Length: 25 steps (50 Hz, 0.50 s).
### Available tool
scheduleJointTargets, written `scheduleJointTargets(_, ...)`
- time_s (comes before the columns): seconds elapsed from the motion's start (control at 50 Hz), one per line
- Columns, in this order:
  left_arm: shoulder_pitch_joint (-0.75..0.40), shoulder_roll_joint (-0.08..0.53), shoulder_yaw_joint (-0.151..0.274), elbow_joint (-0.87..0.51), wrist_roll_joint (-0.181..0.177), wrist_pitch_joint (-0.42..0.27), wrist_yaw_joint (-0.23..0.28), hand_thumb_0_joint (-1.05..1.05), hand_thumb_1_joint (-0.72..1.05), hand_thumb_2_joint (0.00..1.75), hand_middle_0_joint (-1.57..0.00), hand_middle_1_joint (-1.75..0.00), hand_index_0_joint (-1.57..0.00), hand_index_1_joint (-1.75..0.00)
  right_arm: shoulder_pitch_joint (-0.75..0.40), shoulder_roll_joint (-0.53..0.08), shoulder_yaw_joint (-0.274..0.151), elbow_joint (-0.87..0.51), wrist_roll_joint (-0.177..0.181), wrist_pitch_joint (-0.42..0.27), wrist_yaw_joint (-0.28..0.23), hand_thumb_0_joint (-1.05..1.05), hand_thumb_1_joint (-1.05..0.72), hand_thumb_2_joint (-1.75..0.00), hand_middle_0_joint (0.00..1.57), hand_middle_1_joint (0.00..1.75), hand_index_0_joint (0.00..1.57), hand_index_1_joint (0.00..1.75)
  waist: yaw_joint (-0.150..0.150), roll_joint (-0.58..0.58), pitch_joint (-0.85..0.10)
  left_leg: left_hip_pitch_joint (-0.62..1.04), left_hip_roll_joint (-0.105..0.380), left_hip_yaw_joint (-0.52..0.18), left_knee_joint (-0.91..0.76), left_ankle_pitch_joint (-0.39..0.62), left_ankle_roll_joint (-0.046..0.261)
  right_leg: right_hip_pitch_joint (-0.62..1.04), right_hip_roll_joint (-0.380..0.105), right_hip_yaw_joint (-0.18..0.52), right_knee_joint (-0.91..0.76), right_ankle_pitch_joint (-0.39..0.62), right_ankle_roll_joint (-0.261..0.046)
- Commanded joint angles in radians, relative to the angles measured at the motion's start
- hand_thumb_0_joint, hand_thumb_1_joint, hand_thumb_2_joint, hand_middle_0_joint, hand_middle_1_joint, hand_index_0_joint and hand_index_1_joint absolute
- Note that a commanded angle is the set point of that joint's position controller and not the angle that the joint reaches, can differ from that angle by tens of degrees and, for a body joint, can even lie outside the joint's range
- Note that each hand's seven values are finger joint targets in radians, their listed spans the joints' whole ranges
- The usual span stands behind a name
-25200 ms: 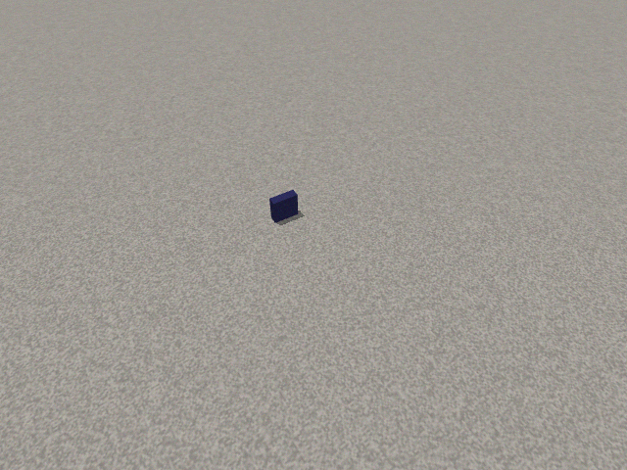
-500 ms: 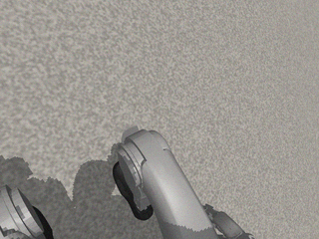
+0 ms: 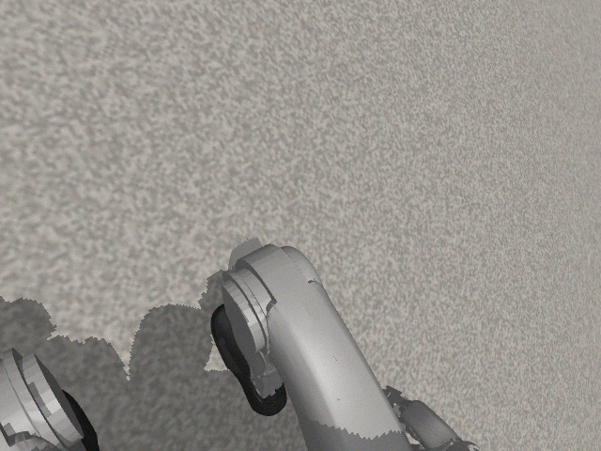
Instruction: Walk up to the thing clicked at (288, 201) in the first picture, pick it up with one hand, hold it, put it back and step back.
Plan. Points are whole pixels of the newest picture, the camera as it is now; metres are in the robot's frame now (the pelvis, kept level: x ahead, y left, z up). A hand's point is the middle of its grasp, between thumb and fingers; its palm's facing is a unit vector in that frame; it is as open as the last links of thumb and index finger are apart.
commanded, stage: close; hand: left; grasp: from above
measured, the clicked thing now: out of the picture +0.52 +0.36 -0.26
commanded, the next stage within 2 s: settle in 0.90 s
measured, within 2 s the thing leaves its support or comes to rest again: leaves its support in 1.38 s
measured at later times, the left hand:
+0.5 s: hand out of the picture +0.50 +0.35 -0.23, palm faces -0.43 -0.13 -0.89, open 8.9 cm
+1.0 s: hand out of the picture +0.50 +0.35 -0.23, palm faces -0.43 -0.13 -0.89, open 7.8 cm
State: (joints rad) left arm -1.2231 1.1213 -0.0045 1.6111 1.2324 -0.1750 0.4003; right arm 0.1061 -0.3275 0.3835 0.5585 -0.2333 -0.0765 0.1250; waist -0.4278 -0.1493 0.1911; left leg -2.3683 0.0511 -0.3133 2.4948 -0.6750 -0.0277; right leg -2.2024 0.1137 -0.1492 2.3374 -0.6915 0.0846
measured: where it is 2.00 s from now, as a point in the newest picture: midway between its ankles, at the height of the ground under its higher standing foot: (180, 422)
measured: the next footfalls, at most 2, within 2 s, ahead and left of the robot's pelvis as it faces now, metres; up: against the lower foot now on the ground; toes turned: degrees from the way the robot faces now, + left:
none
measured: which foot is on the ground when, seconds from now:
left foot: down 0.00-1.00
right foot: down 0.00-1.00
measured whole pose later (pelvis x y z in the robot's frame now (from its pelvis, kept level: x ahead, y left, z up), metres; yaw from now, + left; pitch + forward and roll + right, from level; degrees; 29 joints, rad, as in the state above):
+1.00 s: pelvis +0.00 +0.00 +0.00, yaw +0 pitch +28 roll -15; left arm -1.22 1.13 -0.01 1.60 1.23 -0.18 0.38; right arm 0.09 -0.33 0.39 0.54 -0.23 -0.06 0.11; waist -0.42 -0.15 0.20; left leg -2.37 0.05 -0.31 2.50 -0.67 -0.02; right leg -2.20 0.11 -0.15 2.34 -0.68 0.08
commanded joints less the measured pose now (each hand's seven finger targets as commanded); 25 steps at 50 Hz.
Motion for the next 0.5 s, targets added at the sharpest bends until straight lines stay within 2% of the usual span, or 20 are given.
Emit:
scheduleJointTargets(0.0,-0.234,0.186,0.003,-0.089,-0.014,0.009,0.021,0.00,0.02,0.55,-0.45,-0.74,-0.49,-0.69,0.191,-0.323,-0.090,0.018,0.003,0.010,-0.014,0.00,-0.90,-0.90,0.20,0.30,0.20,0.30,-0.058,0.555,-0.643,0.530,0.038,0.124,-0.223,0.233,0.046,0.366,0.021,-0.134,-0.209,0.314,-0.089)
scheduleJointTargets(0.04,-0.251,0.206,0.008,-0.096,-0.007,0.008,0.023,0.00,0.04,0.55,-0.46,-0.72,-0.50,-0.68,0.185,-0.325,-0.092,0.017,0.006,0.010,-0.017,0.00,-0.90,-0.90,0.20,0.30,0.20,0.30,-0.049,0.580,-0.644,0.528,0.038,0.127,-0.228,0.217,0.042,0.352,0.021,-0.130,-0.206,0.296,-0.094)
scheduleJointTargets(0.12,-0.261,0.194,0.010,-0.112,-0.003,0.009,0.018,0.00,0.08,0.51,-0.51,-0.66,-0.54,-0.62,0.204,-0.331,-0.092,0.025,0.001,0.013,-0.016,0.00,-0.90,-0.90,0.20,0.30,0.20,0.30,-0.063,0.600,-0.645,0.566,0.038,0.117,-0.224,0.244,0.036,0.326,0.016,-0.142,-0.198,0.304,-0.098)
scheduleJointTargets(0.14,-0.251,0.185,-0.002,-0.098,-0.007,0.009,0.016,0.00,0.09,0.50,-0.51,-0.65,-0.55,-0.62,0.180,-0.326,-0.091,0.007,0.006,0.009,-0.018,0.00,-0.90,-0.90,0.20,0.30,0.20,0.30,-0.061,0.582,-0.628,0.538,0.036,0.125,-0.230,0.217,0.040,0.337,0.017,-0.133,-0.205,0.291,-0.098)
scheduleJointTargets(0.16,-0.254,0.200,0.005,-0.092,-0.004,0.007,0.018,0.00,0.11,0.51,-0.53,-0.65,-0.57,-0.62,0.189,-0.330,-0.090,0.018,0.002,0.013,-0.021,0.00,-0.90,-0.90,0.20,0.30,0.20,0.30,-0.063,0.552,-0.632,0.513,0.036,0.128,-0.222,0.195,0.045,0.355,0.020,-0.134,-0.216,0.285,-0.093)
scheduleJointTargets(0.18,-0.266,0.212,0.014,-0.111,-0.002,0.003,0.019,0.00,0.13,0.50,-0.54,-0.66,-0.57,-0.61,0.186,-0.339,-0.095,0.009,0.004,0.012,-0.023,0.00,-0.90,-0.90,0.20,0.30,0.20,0.30,-0.057,0.558,-0.634,0.504,0.034,0.129,-0.216,0.198,0.042,0.344,0.018,-0.135,-0.215,0.282,-0.098)
scheduleJointTargets(0.22,-0.255,0.198,0.004,-0.105,-0.005,0.003,0.016,0.00,0.16,0.48,-0.56,-0.63,-0.60,-0.59,0.184,-0.329,-0.092,0.013,0.001,0.011,-0.023,0.00,-0.90,-0.90,0.20,0.30,0.20,0.30,-0.058,0.573,-0.634,0.520,0.036,0.130,-0.219,0.199,0.043,0.350,0.017,-0.133,-0.211,0.286,-0.093)
scheduleJointTargets(0.24,-0.256,0.216,0.013,-0.114,-0.001,0.003,0.018,0.00,0.17,0.48,-0.58,-0.62,-0.61,-0.58,0.181,-0.333,-0.092,0.011,0.001,0.011,-0.025,0.00,-0.90,-0.90,0.20,0.30,0.20,0.30,-0.051,0.571,-0.651,0.530,0.037,0.128,-0.222,0.206,0.042,0.346,0.019,-0.135,-0.211,0.286,-0.096)
scheduleJointTargets(0.26,-0.254,0.205,0.013,-0.123,0.002,0.004,0.013,0.00,0.19,0.47,-0.59,-0.62,-0.63,-0.58,0.190,-0.336,-0.095,0.010,0.004,0.008,-0.024,0.00,-0.90,-0.90,0.20,0.30,0.20,0.30,-0.053,0.582,-0.648,0.555,0.036,0.120,-0.220,0.235,0.037,0.326,0.015,-0.140,-0.203,0.299,-0.100)
scheduleJointTargets(0.3,-0.247,0.201,0.012,-0.116,-0.002,0.004,0.013,0.00,0.21,0.45,-0.60,-0.61,-0.64,-0.57,0.179,-0.336,-0.097,0.004,0.003,0.012,-0.024,0.00,-0.90,-0.90,0.20,0.30,0.20,0.30,-0.048,0.583,-0.648,0.549,0.037,0.120,-0.222,0.228,0.037,0.319,0.017,-0.142,-0.203,0.293,-0.101)
scheduleJointTargets(0.34,-0.241,0.194,0.003,-0.108,-0.009,0.005,0.009,0.00,0.24,0.42,-0.62,-0.59,-0.67,-0.54,0.188,-0.327,-0.090,0.009,0.002,0.011,-0.022,0.00,-0.90,-0.90,0.20,0.30,0.20,0.30,-0.057,0.559,-0.638,0.528,0.037,0.127,-0.223,0.214,0.043,0.365,0.017,-0.133,-0.211,0.293,-0.093)
scheduleJointTargets(0.36,-0.260,0.206,0.013,-0.128,-0.004,0.004,0.011,0.00,0.27,0.42,-0.64,-0.58,-0.68,-0.54,0.189,-0.336,-0.095,0.008,0.006,0.012,-0.024,0.00,-0.90,-0.90,0.20,0.30,0.20,0.30,-0.056,0.565,-0.642,0.521,0.035,0.127,-0.211,0.224,0.041,0.340,0.016,-0.137,-0.208,0.300,-0.097)
scheduleJointTargets(0.48,-0.239,0.204,0.007,-0.114,-0.005,0.006,0.004,0.00,0.37,0.39,-0.72,-0.55,-0.77,-0.51,0.190,-0.333,-0.090,0.007,0.003,0.015,-0.025,0.00,-0.90,-0.90,0.20,0.30,0.20,0.30,-0.055,0.565,-0.633,0.522,0.036,0.126,-0.221,0.226,0.041,0.354,0.016,-0.135,-0.208,0.297,-0.096)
